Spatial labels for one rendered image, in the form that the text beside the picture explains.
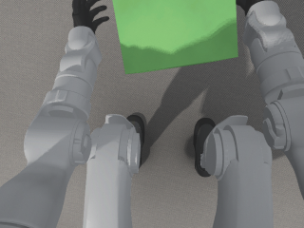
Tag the right robot forearm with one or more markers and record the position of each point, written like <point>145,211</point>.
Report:
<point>277,60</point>

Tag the robot left hand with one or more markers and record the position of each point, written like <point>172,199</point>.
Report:
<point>83,16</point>

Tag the robot right upper arm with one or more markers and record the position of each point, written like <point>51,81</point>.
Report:
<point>283,128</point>

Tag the robot right hand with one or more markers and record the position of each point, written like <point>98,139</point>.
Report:
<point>246,4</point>

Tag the robot right shin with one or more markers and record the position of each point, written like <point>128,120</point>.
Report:
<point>236,120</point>

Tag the robot left thigh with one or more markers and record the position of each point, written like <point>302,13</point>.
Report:
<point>109,177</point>

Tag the robot left upper arm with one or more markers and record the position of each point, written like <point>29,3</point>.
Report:
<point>35,197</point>

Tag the left robot forearm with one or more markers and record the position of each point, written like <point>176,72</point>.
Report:
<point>75,80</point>

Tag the carton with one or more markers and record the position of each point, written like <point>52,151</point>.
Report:
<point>162,34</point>

